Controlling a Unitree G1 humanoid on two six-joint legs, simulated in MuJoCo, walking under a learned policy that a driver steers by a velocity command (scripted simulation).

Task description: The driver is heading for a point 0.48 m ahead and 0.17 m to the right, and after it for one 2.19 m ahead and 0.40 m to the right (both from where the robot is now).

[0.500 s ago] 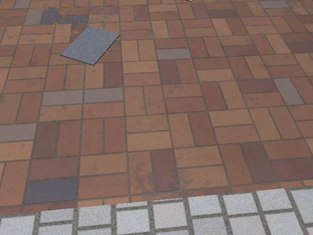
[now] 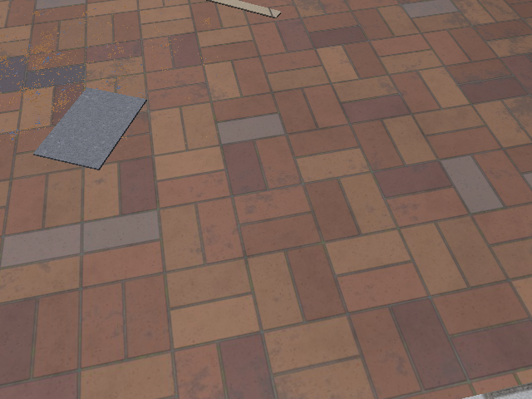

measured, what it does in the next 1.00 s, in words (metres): walks ahead, turning right: left foot, then right foot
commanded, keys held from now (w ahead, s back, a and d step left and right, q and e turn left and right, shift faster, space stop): w+e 0.60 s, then e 0.40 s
